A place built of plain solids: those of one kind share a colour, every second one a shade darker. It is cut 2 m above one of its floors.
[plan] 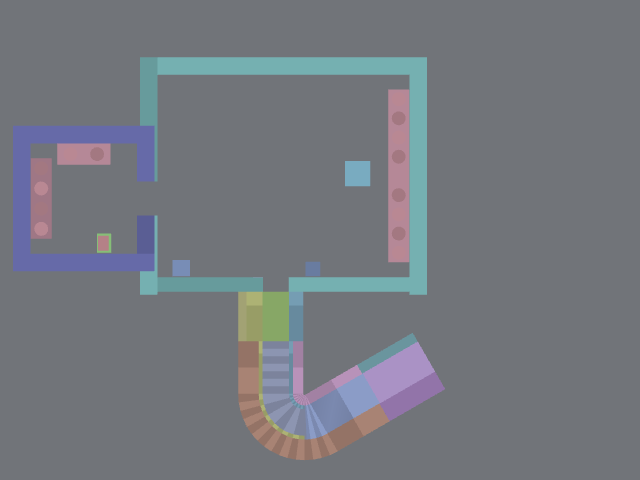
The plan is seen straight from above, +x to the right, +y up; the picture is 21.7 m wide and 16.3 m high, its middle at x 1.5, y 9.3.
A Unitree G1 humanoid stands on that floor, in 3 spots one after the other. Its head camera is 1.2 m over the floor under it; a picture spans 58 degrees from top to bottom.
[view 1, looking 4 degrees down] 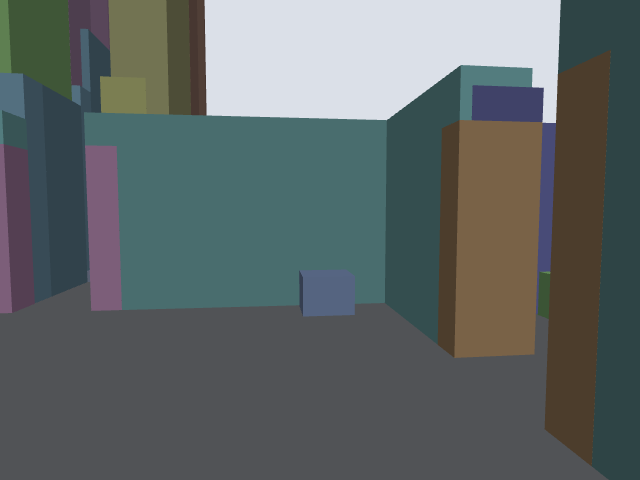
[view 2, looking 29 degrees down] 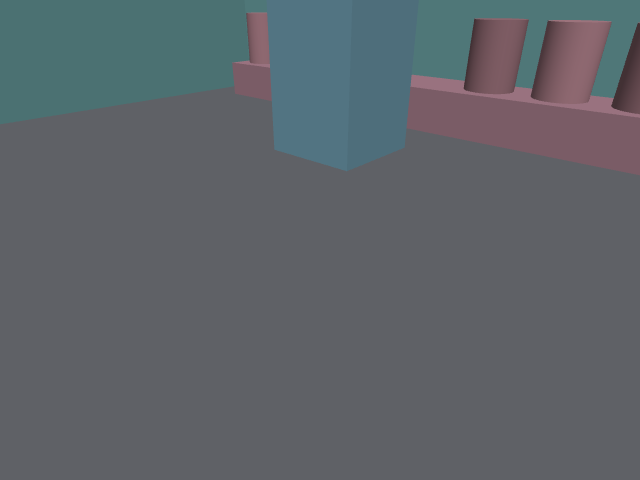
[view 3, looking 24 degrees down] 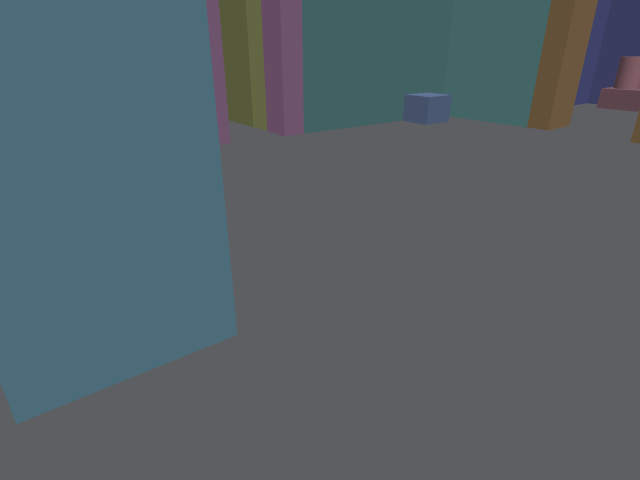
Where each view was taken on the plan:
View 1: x -2.52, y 13.41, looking -97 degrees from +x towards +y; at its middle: wall_chamber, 5.42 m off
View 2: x -0.24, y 9.08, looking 42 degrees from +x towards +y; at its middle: ground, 2.48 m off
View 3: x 3.03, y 13.51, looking -127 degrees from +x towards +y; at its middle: ground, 2.95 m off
